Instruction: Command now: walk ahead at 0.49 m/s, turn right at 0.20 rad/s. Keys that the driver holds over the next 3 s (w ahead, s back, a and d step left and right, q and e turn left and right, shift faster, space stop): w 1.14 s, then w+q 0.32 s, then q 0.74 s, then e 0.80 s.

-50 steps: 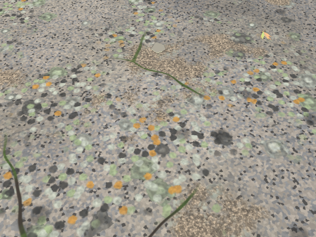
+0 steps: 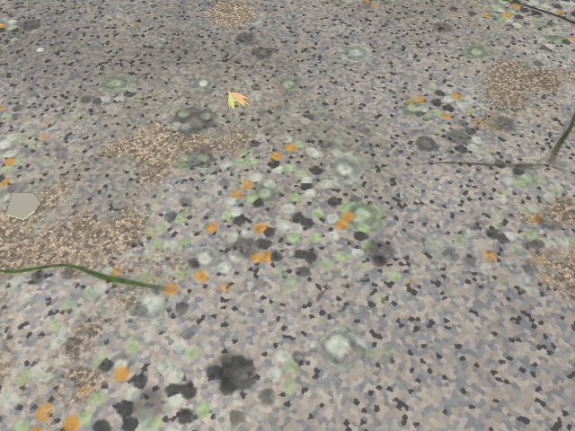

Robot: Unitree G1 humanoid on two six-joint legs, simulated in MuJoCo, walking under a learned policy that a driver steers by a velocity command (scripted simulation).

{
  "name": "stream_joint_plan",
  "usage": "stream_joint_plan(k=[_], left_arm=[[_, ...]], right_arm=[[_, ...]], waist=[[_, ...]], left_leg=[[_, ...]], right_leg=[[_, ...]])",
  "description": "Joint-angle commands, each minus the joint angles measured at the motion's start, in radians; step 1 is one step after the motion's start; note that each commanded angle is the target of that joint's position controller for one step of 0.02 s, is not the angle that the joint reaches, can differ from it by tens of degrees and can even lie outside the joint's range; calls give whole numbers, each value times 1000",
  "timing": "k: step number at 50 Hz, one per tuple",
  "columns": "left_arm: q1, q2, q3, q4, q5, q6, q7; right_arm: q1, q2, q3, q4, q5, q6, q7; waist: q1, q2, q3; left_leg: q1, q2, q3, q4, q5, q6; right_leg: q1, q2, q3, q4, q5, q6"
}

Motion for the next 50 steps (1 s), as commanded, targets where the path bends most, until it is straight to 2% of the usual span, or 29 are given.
stream_joint_plan(k=[1, 4, 7, 11, 13, 14, 15, 16, 17, 18, 19, 20, 21, 22, 24, 27, 33, 38, 40, 41, 42, 43, 44, 45, 46, 47, 48, 49, 50], left_arm=[[39, 18, -1, -63, 10, -3, 0], [-74, 16, -12, -104, 21, -9, -6], [-183, 16, -19, -131, 12, -15, -16], [-285, 42, -15, -178, 0, -19, -33], [-275, 65, -7, -187, 1, -25, -40], [-217, 85, 5, -175, 4, -27, -41], [-83, 125, 29, -133, 8, -27, -36], [114, 201, 56, -92, 16, -26, -26], [206, 313, 79, -74, 27, -17, -25], [230, 222, 57, -66, 17, -18, -31], [145, 166, 38, -80, 14, -21, -32], [61, 131, 26, -97, 15, -21, -32], [2, 102, 17, -105, 19, -20, -37], [-29, 83, 11, -107, 25, -23, -40], [-24, 89, 15, -90, 24, -34, -44], [18, 120, 26, -55, 22, -40, -32], [110, 143, 26, 2, 11, -26, -11], [174, 155, 30, 55, 4, -5, -4], [163, 166, 35, 62, 3, 5, 0], [146, 175, 37, 60, 4, 9, 1], [125, 175, 35, 57, 5, 16, 2], [120, 151, 24, 47, 13, 19, 4], [198, 72, -3, 21, 24, 7, -1], [250, 9, -24, 41, 15, -16, -9], [171, 124, 6, 26, -10, -36, -14], [78, 146, 11, -5, -26, -45, -15], [31, 134, 11, -15, -14, -44, -9], [25, 125, 19, -15, 3, -33, -2], [53, 102, 17, -11, 7, -19, -1]], right_arm=[[-10, -102, -14, -37, 6, -18, -1], [26, -143, -22, -24, 13, -8, -10], [72, -160, -21, -10, 25, 4, -14], [142, -173, -19, 21, 35, 23, -14], [139, -185, -22, 26, 35, 35, -16], [121, -190, -22, 23, 34, 42, -18], [118, -172, -14, 20, 29, 47, -19], [106, -132, 5, -6, 11, 45, -21], [213, -3, 44, -29, 4, 23, -16], [204, -78, 28, -12, 28, -1, -12], [114, -155, 7, -39, 51, -12, -9], [53, -152, 6, -51, 46, -12, -12], [23, -136, 4, -55, 29, -5, -17], [33, -123, 0, -55, 20, 8, -18], [53, -80, 5, -50, 18, 33, -17], [-20, -74, 4, -81, 9, 47, -22], [-233, -49, 13, -140, 14, 35, -5], [-345, -64, 15, -196, 24, 22, 21], [-326, -81, 9, -200, 23, 17, 29], [-280, -98, 1, -191, 22, 14, 29], [-175, -124, -16, -162, 19, 14, 25], [2, -176, -42, -110, 17, 15, 16], [159, -273, -66, -85, -5, 19, 7], [197, -253, -60, -68, 10, 27, 10], [147, -186, -38, -74, 20, 28, 10], [71, -154, -28, -92, 19, 29, 6], [-1, -129, -20, -100, 11, 27, 8], [-43, -98, -11, -107, 2, 21, 11], [-56, -97, -11, -104, -5, 18, 13]], waist=[[39, 96, -14], [13, 81, -1], [-23, 96, 14], [-49, 111, 35], [-24, 120, 27], [20, 122, -3], [82, 105, -83], [160, 28, -220], [122, -246, -341], [140, -212, -385], [122, -140, -231], [95, -68, -164], [67, -22, -107], [33, -33, -85], [6, -30, -71], [7, -6, -26], [74, -14, 26], [97, -22, 63], [74, -36, 45], [45, -51, 14], [-15, -53, -51], [-88, -31, -164], [-94, 139, -333], [-80, 324, -448], [-92, 234, -332], [-71, 177, -205], [-37, 94, -118], [-1, 88, -79], [26, 122, -69]], left_leg=[[59, 285, -268, -244, 83, 215], [68, 271, -192, -261, 133, 203], [65, 237, -121, -245, 135, 166], [175, 291, -143, -198, 92, 143], [223, 315, -152, -144, 137, 126], [226, 302, -133, -68, 257, 108], [202, 253, -88, 98, 398, 83], [41, 194, -30, 388, 297, 41], [-366, 25, 9, 775, -223, -26], [-497, 38, -135, 933, -430, -16], [-570, 97, -136, 968, -358, 5], [-538, 146, -115, 928, -261, 9], [-494, 175, -108, 863, -201, 3], [-432, 199, -114, 812, -159, 0], [-374, 202, -103, 759, -119, -11], [-441, 204, -102, 629, -8, -32], [-411, 157, -57, 291, 249, -30], [-443, 137, -57, 180, 164, 6], [-383, 118, -41, 154, 92, 30], [-297, 92, -17, 145, 61, 44], [-143, 54, 17, 126, 61, 66], [117, 75, -6, 148, 96, 101], [530, 329, -361, 161, 62, 226], [696, 465, -759, -9, -94, 324], [610, 432, -703, -49, -180, 273], [463, 400, -551, -66, -143, 232], [303, 359, -443, -102, -55, 212], [198, 321, -370, -136, 6, 194], [127, 307, -333, -165, 45, 199]], right_leg=[[-114, -93, 15, -102, 63, 9], [-132, -96, -14, -306, 223, 28], [-63, -55, -60, -492, 349, 38], [-56, -32, -65, -607, 321, 20], [-7, -14, -76, -652, 257, -6], [86, 11, -98, -681, 242, -23], [266, 38, -117, -699, 234, -49], [547, -97, 32, -685, 241, -111], [893, -339, 485, -774, 143, -267], [906, -367, 675, -879, 46, -297], [787, -329, 524, -881, 79, -243], [653, -281, 384, -894, 167, -209], [533, -238, 294, -928, 242, -190], [454, -207, 232, -963, 284, -176], [383, -186, 169, -1011, 353, -186], [376, -183, 104, -1052, 411, -197], [413, -145, 3, -1071, 352, -145], [568, -209, 19, -1004, 375, -130], [606, -224, 20, -953, 469, -113], [610, -216, 10, -898, 609, -102], [594, -183, -21, -776, 777, -83], [490, -128, -61, -568, 782, -52], [132, -20, -111, -179, 447, 10], [-118, 111, -21, 78, -218, 42], [-227, 47, 67, 173, -215, 22], [-255, -6, 33, 160, -133, 8], [-219, -52, 7, 91, -46, 10], [-163, -85, 9, 28, 9, 9], [-100, -100, 12, -1, 35, 15]])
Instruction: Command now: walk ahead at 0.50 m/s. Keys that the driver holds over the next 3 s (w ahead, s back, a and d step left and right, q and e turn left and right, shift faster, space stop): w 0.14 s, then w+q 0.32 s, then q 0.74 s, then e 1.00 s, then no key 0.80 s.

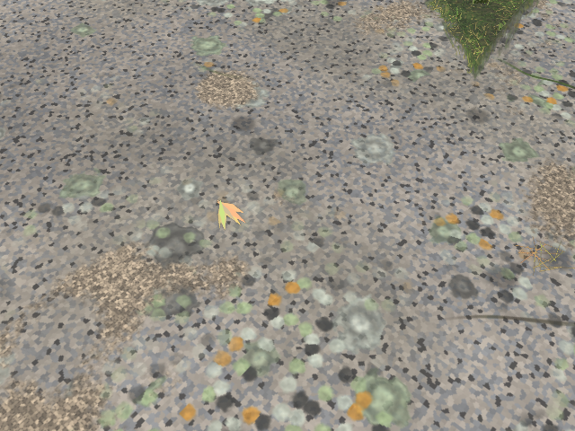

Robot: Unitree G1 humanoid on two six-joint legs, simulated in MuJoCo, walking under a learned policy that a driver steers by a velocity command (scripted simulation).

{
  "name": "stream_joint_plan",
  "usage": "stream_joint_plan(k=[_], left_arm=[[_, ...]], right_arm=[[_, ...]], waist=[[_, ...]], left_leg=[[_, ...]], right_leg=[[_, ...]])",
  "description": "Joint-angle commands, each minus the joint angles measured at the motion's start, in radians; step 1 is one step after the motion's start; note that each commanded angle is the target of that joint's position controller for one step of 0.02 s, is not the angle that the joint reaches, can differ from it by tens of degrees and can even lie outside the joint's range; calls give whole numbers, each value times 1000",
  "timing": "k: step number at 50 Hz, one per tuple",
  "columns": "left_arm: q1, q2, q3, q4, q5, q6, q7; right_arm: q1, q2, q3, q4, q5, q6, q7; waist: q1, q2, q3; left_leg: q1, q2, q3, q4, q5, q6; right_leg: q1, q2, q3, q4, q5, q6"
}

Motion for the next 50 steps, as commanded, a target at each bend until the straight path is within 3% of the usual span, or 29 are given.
stream_joint_plan(k=[1, 4, 8, 14, 17, 18, 19, 20, 21, 22, 23, 24, 25, 26, 29, 33, 35, 38, 41, 42, 43, 44, 45, 46, 47, 48, 50], left_arm=[[28, 73, 26, -64, 9, 3, 9], [-32, 63, 27, -86, 16, 19, 14], [-177, 42, 22, -128, 22, 11, 6], [-373, 41, 13, -192, 8, -14, -22], [-352, 83, 24, -197, 6, -30, -33], [-302, 100, 32, -185, 6, -35, -32], [-186, 134, 51, -152, 9, -38, -25], [-11, 193, 72, -118, 25, -41, -15], [107, 289, 99, -99, 38, -29, -8], [116, 217, 78, -101, 34, -24, -11], [46, 146, 56, -111, 27, -23, -8], [-35, 115, 43, -125, 27, -20, -7], [-104, 83, 34, -125, 30, -19, -10], [-148, 66, 29, -126, 38, -22, -12], [-194, 91, 41, -111, 47, -29, -8], [-208, 134, 55, -99, 37, -8, 23], [-202, 150, 58, -94, 27, 6, 32], [-192, 175, 66, -85, 5, 27, 34], [-213, 192, 74, -88, -17, 47, 36], [-196, 172, 70, -83, -16, 52, 35], [-134, 145, 62, -84, 14, 53, 29], [-86, 73, 36, -114, 68, 50, 16], [-105, 108, 37, -117, 43, 46, 6], [-186, 140, 46, -133, 6, 50, 5], [-209, 133, 46, -136, 8, 57, 14], [-220, 139, 50, -130, 25, 67, 27], [-208, 143, 55, -135, 32, 82, 35]], right_arm=[[30, -96, -22, -31, -8, -18, 2], [68, -126, -30, -3, -4, -25, -9], [137, -142, -33, 25, 5, -12, -28], [245, -162, -38, 68, 23, 12, -41], [236, -179, -48, 69, 26, 25, -51], [220, -184, -51, 66, 26, 29, -52], [207, -169, -46, 59, 23, 31, -51], [191, -120, -28, 35, 10, 30, -49], [294, -13, 1, 8, 15, 14, -48], [295, -55, -5, 6, 30, 0, -45], [226, -143, -32, -6, 51, -1, -45], [174, -145, -36, -18, 48, 6, -50], [156, -133, -41, -21, 34, 17, -55], [176, -116, -49, -18, 28, 34, -57], [193, -64, -48, -41, 24, 79, -58], [101, -48, -41, -100, 12, 88, -39], [45, -53, -42, -129, 10, 89, -22], [-8, -82, -53, -174, 6, 100, -1], [25, -111, -71, -192, 5, 106, 7], [99, -141, -88, -174, 2, 102, 0], [170, -248, -123, -170, 0, 99, -23], [154, -339, -130, -197, -9, 103, -42], [162, -282, -109, -223, -18, 90, -27], [112, -242, -98, -235, -13, 79, -19], [58, -213, -90, -234, 7, 75, -23], [17, -186, -81, -241, 14, 81, -30], [-26, -186, -78, -259, -4, 90, -44]], waist=[[8, 109, -63], [13, 83, -22], [-30, 73, 5], [-88, 84, 46], [-50, 115, 28], [-17, 128, 4], [41, 117, -64], [114, 69, -208], [101, -168, -371], [106, -250, -421], [99, -162, -268], [71, -103, -165], [37, -64, -93], [-2, -87, -59], [-48, -88, -34], [-32, -67, -47], [-11, -62, -60], [-2, -63, -63], [-36, -60, -72], [-68, -19, -111], [-81, 151, -170], [-4, 375, -231], [-56, 252, -396], [-63, 154, -316], [-39, 91, -231], [-22, 62, -184], [14, 117, -160]], left_leg=[[184, 271, -323, -302, 92, 184], [162, 257, -238, -344, 189, 191], [197, 221, -168, -356, 214, 155], [283, 240, -210, -293, 139, 142], [327, 274, -268, -218, 156, 117], [322, 269, -273, -168, 210, 106], [294, 221, -246, -47, 308, 82], [155, 157, -201, 204, 230, 47], [-238, 2, -87, 589, -117, -32], [-370, 7, -191, 762, -444, -31], [-437, 63, -210, 829, -381, -21], [-418, 101, -180, 819, -304, -25], [-368, 125, -170, 773, -255, -36], [-302, 149, -171, 734, -227, -45], [-233, 144, -133, 665, -161, -73], [-191, 138, -84, 403, 45, -78], [-157, 124, -60, 305, 110, -72], [-147, 112, -48, 220, 59, -47], [-73, 65, -3, 106, -6, 2], [52, 22, 10, 23, 78, 33], [252, 120, -159, -19, 519, 93], [490, 357, -515, 31, 897, 281], [506, 414, -661, -51, 636, 357], [439, 370, -579, -87, 488, 312], [348, 319, -504, -105, 347, 250], [261, 285, -464, -129, 245, 210], [132, 235, -426, -161, 188, 188]], right_leg=[[-183, -103, 50, -23, 84, 2], [-241, -112, 35, -136, 178, 27], [-272, -95, 14, -383, 391, 39], [-220, -25, -1, -639, 434, 48], [-127, -6, 14, -703, 350, 27], [-44, 7, 0, -721, 319, 14], [126, 21, -17, -746, 305, -11], [410, -87, 74, -695, 322, -68], [816, -340, 448, -726, 195, -200], [819, -394, 675, -842, 69, -231], [690, -361, 535, -865, 15, -182], [537, -329, 393, -883, 156, -155], [403, -288, 274, -907, 328, -143], [307, -257, 172, -922, 473, -131], [191, -230, -2, -954, 725, -151], [203, -211, -140, -958, 736, -148], [236, -217, -170, -942, 718, -143], [312, -251, -171, -877, 680, -124], [348, -252, -182, -719, 720, -79], [320, -204, -211, -572, 716, -41], [172, -120, -245, -327, 487, 37], [-175, 44, -215, 21, -338, 116], [-229, 67, 16, 150, -363, 101], [-274, 38, 42, 160, -279, 80], [-288, 10, 42, 102, -193, 72], [-265, -11, 47, 36, -135, 71], [-164, 4, 41, -43, -60, 72]])
Over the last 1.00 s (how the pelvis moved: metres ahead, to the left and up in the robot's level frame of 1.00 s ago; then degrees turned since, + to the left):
0.55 -0.01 -0.01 0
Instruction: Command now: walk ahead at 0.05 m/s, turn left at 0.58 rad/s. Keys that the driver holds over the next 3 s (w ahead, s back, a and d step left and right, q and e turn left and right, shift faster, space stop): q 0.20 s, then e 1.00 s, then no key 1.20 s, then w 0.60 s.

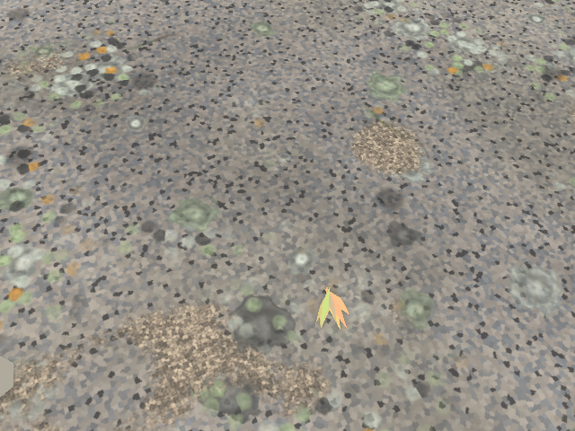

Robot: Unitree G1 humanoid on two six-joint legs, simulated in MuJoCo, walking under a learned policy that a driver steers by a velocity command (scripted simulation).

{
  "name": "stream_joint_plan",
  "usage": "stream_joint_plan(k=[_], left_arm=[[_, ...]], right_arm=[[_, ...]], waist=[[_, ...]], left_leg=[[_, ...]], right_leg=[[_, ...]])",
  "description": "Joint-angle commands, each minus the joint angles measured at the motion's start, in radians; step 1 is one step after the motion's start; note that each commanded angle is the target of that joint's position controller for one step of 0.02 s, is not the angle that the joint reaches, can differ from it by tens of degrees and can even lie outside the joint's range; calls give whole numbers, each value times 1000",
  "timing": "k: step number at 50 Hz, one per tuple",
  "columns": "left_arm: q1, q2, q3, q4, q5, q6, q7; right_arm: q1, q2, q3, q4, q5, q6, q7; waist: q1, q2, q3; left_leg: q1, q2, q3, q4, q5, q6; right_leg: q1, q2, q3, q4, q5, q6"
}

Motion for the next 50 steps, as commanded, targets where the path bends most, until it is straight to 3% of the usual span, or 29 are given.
stream_joint_plan(k=[1, 5, 10, 12, 14, 15, 16, 17, 18, 19, 21, 22, 25, 29, 32, 34, 35, 36, 37, 38, 39, 41, 43, 45, 47, 48, 49, 50], left_arm=[[55, 99, 28, -51, 5, 7, 14], [38, 67, 16, -58, 4, 9, 18], [17, 77, 17, -73, -5, 1, 6], [57, 83, 17, -62, -7, -6, -5], [104, 59, 10, -48, 1, -14, -20], [112, 48, 3, -45, 13, -16, -29], [105, 81, 1, -52, 40, -18, -34], [20, 110, -4, -64, 52, -17, -33], [-36, 54, -20, -85, 53, -20, -34], [-32, 42, -24, -87, 39, -23, -34], [28, 117, -8, -69, 14, -30, -32], [33, 136, -5, -70, 8, -31, -28], [61, 144, 1, -89, -3, -17, -16], [86, 158, 18, -125, -17, 5, -8], [80, 146, 23, -165, -23, 20, -7], [80, 121, 20, -189, -25, 25, -10], [90, 99, 16, -198, -27, 27, -13], [99, 99, 19, -205, -26, 28, -18], [91, 142, 37, -210, -20, 31, -23], [100, 146, 46, -206, -24, 39, -26], [115, 119, 40, -202, -29, 50, -27], [97, 75, 22, -213, -26, 62, -32], [86, 68, 16, -238, -26, 63, -48], [110, 91, 26, -247, -28, 63, -58], [195, 102, 42, -223, -19, 65, -55], [215, 152, 59, -227, -12, 62, -44], [217, 295, 84, -273, -6, 55, -26], [232, 283, 74, -293, 39, 30, -39]], right_arm=[[-20, -153, -40, -87, -11, -8, -21], [2, -172, -50, -94, 1, -2, -41], [-6, -167, -49, -108, -2, 15, -43], [-8, -146, -37, -110, -7, 20, -41], [-13, -108, -16, -103, -6, 26, -41], [28, -71, -1, -81, -9, 26, -39], [87, -22, 16, -59, -24, 21, -36], [127, -22, 13, -68, -29, 12, -29], [75, -58, 9, -66, -44, 2, -30], [26, -80, 2, -61, -44, -3, -30], [-29, -83, -3, -61, -42, -1, -35], [-31, -81, -3, -62, -35, -2, -37], [-16, -82, -8, -50, -26, -13, -45], [-19, -69, -18, -54, -19, -25, -46], [6, -81, -31, -55, -14, -28, -41], [51, -109, -44, -50, -17, -22, -42], [83, -131, -49, -44, -22, -19, -44], [70, -138, -47, -52, -25, -21, -50], [72, -126, -38, -66, -27, -26, -56], [38, -120, -32, -76, -23, -30, -62], [-12, -127, -33, -78, -13, -29, -61], [-49, -161, -42, -73, -9, -20, -60], [-55, -171, -47, -71, -8, -7, -55], [-39, -176, -49, -62, 5, 1, -50], [-22, -150, -42, -46, 23, 5, -46], [34, -105, -32, -25, 13, 6, -41], [33, -46, -10, -72, -44, 9, -36], [-100, -97, -22, -104, -26, -2, -45]], waist=[[36, 123, -208], [18, 129, -221], [-2, 173, -188], [-3, 187, -209], [22, 176, -216], [24, 148, -208], [-13, 25, -195], [-103, -158, -131], [-82, -167, -99], [-59, -127, -86], [-21, -119, -62], [-23, -130, -38], [-7, -108, -33], [15, -70, -77], [11, -10, -117], [1, 91, -140], [-2, 184, -154], [-1, 282, -169], [-14, 230, -171], [7, 139, -162], [31, 106, -135], [22, 136, -113], [10, 175, -139], [11, 183, -172], [44, 141, -186], [32, -4, -148], [-7, -348, -121], [92, -247, -190]], left_leg=[[205, 238, -330, -204, 174, 178], [204, 215, -345, -199, 81, 171], [166, 192, -425, -210, -114, 148], [197, 207, -420, -176, -72, 138], [166, 191, -387, -128, -42, 106], [136, 157, -347, -105, -84, 63], [91, 84, -263, 0, -192, 2], [97, -6, -135, 12, -271, -47], [206, 39, -135, -20, -204, -71], [252, 40, -134, -51, -119, -73], [289, 39, -124, -35, -68, -69], [277, 44, -117, -37, -66, -67], [229, 36, -70, -13, -89, -69], [197, 35, -41, 18, -59, -73], [263, 72, -56, 3, -16, -44], [355, 171, -146, -59, 14, 21], [397, 288, -262, -123, 82, 94], [407, 434, -391, -164, 212, 188], [386, 501, -422, -176, 305, 245], [347, 477, -356, -167, 308, 229], [312, 419, -259, -171, 248, 179], [256, 343, -118, -178, 232, 131], [228, 314, -31, -159, 250, 119], [256, 336, -13, -118, 232, 112], [201, 312, 44, -8, 94, 46], [66, 249, 129, 159, -84, -37], [-247, 103, 169, 503, -560, -149], [-282, 51, -26, 670, -590, -142]], right_leg=[[-51, -11, 59, -67, 85, 0], [-18, 14, 75, -242, 134, 26], [53, 41, 84, -396, 150, 25], [98, 24, 64, -455, 154, 13], [228, 15, 27, -622, 259, -15], [306, -5, 34, -734, 336, -38], [349, -132, 183, -813, 372, -85], [229, -219, 308, -846, 388, -181], [111, -216, 337, -881, 258, -202], [104, -147, 274, -870, 162, -153], [84, -109, 256, -872, 91, -112], [79, -110, 272, -873, 107, -114], [118, -108, 309, -840, 196, -142], [178, -96, 359, -754, 363, -178], [131, -49, 343, -675, 390, -158], [27, 16, 252, -554, 300, -107], [-35, 66, 164, -426, 202, -70], [-84, 79, 80, -236, -36, -42], [-123, 39, 73, -15, -156, -15], [-118, 10, 87, 70, -131, -3], [-106, -18, 80, 17, -75, 5], [-36, -35, 18, -109, 14, 16], [76, -30, -29, -254, 48, 8], [142, -11, -64, -396, 121, -11], [288, 46, -103, -605, 271, -55], [383, -5, 30, -712, 440, -101], [480, -303, 480, -760, 799, -258], [391, -370, 584, -816, 762, -399]])
Over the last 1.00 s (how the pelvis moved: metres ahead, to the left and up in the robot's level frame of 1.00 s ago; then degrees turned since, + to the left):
0.40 0.01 0.00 25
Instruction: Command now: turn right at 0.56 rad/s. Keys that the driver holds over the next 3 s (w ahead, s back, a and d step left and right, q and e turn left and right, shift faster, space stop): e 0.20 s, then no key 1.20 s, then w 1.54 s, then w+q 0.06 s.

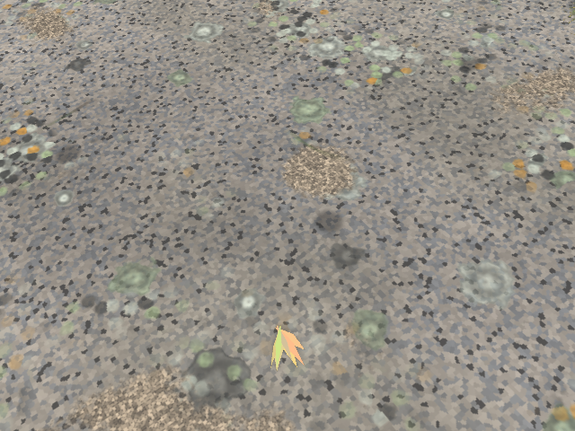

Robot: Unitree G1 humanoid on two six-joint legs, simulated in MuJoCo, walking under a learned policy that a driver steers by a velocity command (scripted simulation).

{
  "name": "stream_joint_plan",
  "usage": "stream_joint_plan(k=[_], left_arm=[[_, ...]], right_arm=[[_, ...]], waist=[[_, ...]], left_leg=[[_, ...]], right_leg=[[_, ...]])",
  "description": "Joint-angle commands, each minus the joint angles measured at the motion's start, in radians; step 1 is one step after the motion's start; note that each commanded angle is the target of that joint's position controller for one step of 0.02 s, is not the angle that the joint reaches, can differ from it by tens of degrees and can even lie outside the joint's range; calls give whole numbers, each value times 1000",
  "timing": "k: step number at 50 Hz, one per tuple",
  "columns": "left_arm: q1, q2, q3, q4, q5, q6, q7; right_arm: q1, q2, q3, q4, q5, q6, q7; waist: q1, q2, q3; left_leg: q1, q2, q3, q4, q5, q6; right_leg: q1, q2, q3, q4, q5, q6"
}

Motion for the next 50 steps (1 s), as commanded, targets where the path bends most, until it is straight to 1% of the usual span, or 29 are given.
stream_joint_plan(k=[1, 2, 3, 4, 5, 7, 10, 12, 15, 18, 20, 21, 22, 23, 24, 25, 26, 27, 28, 29, 30, 32, 37, 42, 50], left_arm=[[72, 248, 59, -88, 48, -52, 2], [24, 217, 53, -85, 24, -59, 8], [-11, 180, 41, -90, 3, -55, 18], [-37, 169, 33, -95, -5, -49, 26], [-39, 159, 28, -99, -2, -45, 34], [-21, 145, 24, -98, 1, -42, 45], [12, 155, 30, -92, -8, -36, 56], [4, 153, 30, -95, -3, -30, 59], [3, 147, 27, -92, 5, -24, 51], [-8, 142, 21, -88, 7, -19, 39], [-26, 128, 14, -85, 3, -18, 36], [-44, 114, 8, -84, -3, -18, 36], [-45, 100, 2, -79, -7, -19, 36], [-11, 79, -5, -73, 5, -26, 37], [54, 64, -9, -68, 26, -38, 33], [57, 58, -10, -66, 24, -43, 31], [30, 84, -6, -59, 29, -43, 33], [-11, 88, -1, -63, 25, -40, 33], [-28, 84, 0, -65, 24, -32, 33], [-19, 77, 0, -69, 25, -27, 31], [-16, 70, -2, -66, 20, -27, 28], [-11, 66, -1, -60, 15, -31, 26], [-1, 48, -2, -55, 15, -41, 27], [12, 43, -1, -55, 15, -45, 33], [25, 32, 1, -63, 15, -46, 43]], right_arm=[[-98, -116, -28, -112, 9, -18, -11], [-76, -123, -34, -94, 7, -15, -19], [-61, -124, -37, -71, -3, -11, -27], [-42, -120, -38, -64, -9, -9, -29], [-30, -111, -36, -58, -6, -11, -24], [-26, -91, -29, -49, 2, -15, -17], [-72, -72, -17, -56, 4, -21, -13], [-74, -72, -13, -46, 7, -23, -7], [-78, -75, -9, -42, 12, -28, 4], [-73, -81, -7, -41, 17, -37, 14], [-57, -76, -4, -37, 18, -45, 22], [-34, -65, -1, -28, 16, -50, 28], [-10, -60, 2, -21, 7, -57, 32], [2, -98, -2, -25, -10, -61, 31], [-6, -169, -14, -36, -22, -58, 26], [-47, -124, 0, -20, -24, -55, 26], [-77, -72, 14, -33, -14, -56, 29], [-68, -69, 15, -28, -11, -57, 29], [-56, -85, 14, -28, -7, -60, 31], [-60, -91, 13, -26, -4, -65, 30], [-51, -93, 15, -25, -5, -67, 28], [-32, -85, 17, -24, -4, -67, 26], [-19, -68, 24, -25, -1, -57, 24], [-23, -57, 28, -18, 0, -54, 29], [-19, -49, 29, 8, 3, -58, 31]], waist=[[56, -201, -125], [23, -150, -96], [9, -126, -97], [-8, -136, -103], [-16, -144, -120], [-10, -135, -146], [14, -138, -140], [21, -156, -141], [35, -176, -126], [41, -178, -118], [28, -172, -121], [4, -163, -124], [-16, -147, -125], [-3, -96, -144], [57, 67, -163], [81, 171, -144], [60, 144, -129], [36, 125, -122], [24, 107, -108], [27, 94, -97], [23, 74, -87], [10, 34, -80], [-6, -34, -83], [-5, -49, -80], [0, -36, -74]], left_leg=[[-329, -87, -147, 436, -162, 10], [-341, -72, -153, 413, -63, 20], [-334, -58, -162, 393, 7, 15], [-289, -66, -158, 395, 59, 5], [-257, -80, -153, 406, 97, -2], [-247, -95, -157, 363, 138, -11], [-253, -106, -170, 195, 155, -25], [-208, -102, -168, 105, 160, -30], [-108, -99, -154, 15, 123, -24], [-29, -101, -140, -66, 89, -10], [31, -102, -135, -173, 113, 4], [94, -103, -127, -286, 188, 17], [186, -92, -131, -419, 341, 35], [287, -13, -191, -433, 486, 65], [347, 112, -304, -404, 693, 133], [268, 159, -362, -414, 640, 228], [237, 131, -351, -430, 533, 230], [235, 82, -312, -425, 447, 191], [222, 51, -282, -419, 392, 161], [218, 37, -262, -412, 357, 143], [210, 17, -238, -399, 343, 127], [218, -9, -208, -372, 339, 112], [243, -37, -182, -332, 359, 106], [243, -49, -175, -327, 363, 100], [233, -57, -174, -337, 361, 95]], right_leg=[[222, -340, 522, -343, 504, -287], [210, -286, 456, -334, 420, -227], [210, -250, 416, -322, 394, -185], [176, -222, 381, -319, 429, -174], [167, -203, 367, -319, 451, -171], [204, -188, 357, -314, 461, -174], [259, -177, 387, -307, 407, -172], [255, -176, 391, -306, 355, -171], [197, -174, 410, -300, 338, -185], [179, -174, 439, -280, 398, -194], [188, -164, 452, -258, 448, -187], [180, -145, 442, -241, 458, -168], [150, -120, 428, -234, 428, -134], [101, -86, 396, -208, 321, -81], [38, 13, 290, -114, 116, -27], [44, 47, 199, -130, -8, 20], [84, 23, 186, -152, 27, 44], [94, 27, 180, -163, 87, 44], [103, 26, 183, -166, 136, 39], [106, 20, 192, -177, 176, 32], [113, 15, 198, -187, 202, 21], [107, 11, 209, -195, 234, 7], [99, 2, 229, -207, 270, 7], [113, -4, 236, -210, 288, 10], [140, -7, 233, -208, 307, 13]])
Over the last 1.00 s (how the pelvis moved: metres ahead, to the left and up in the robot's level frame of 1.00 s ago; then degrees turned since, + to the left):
0.05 -0.09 -0.01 -10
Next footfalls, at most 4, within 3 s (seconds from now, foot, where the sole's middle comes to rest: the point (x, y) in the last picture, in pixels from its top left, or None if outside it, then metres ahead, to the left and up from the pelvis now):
0.46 left None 0.08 0.13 -0.76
2.12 left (309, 418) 0.48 0.03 -0.76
2.68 right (424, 316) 0.73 -0.26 -0.76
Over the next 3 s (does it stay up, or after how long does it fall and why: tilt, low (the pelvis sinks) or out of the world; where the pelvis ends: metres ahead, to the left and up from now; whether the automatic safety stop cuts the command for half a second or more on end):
stays up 0.74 -0.17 0.03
